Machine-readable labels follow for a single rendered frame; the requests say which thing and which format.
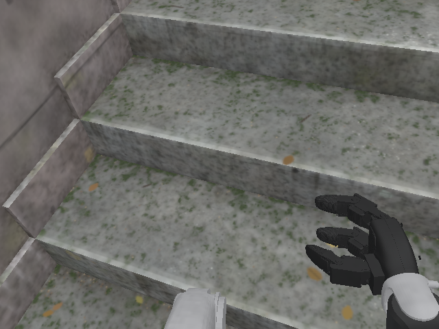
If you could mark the robot right forearm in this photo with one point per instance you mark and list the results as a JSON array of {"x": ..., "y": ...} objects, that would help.
[{"x": 409, "y": 303}]

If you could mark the robot right hand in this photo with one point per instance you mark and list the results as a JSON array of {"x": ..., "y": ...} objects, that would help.
[{"x": 381, "y": 254}]

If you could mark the robot left thigh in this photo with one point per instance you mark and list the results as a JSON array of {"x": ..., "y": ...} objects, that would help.
[{"x": 198, "y": 309}]

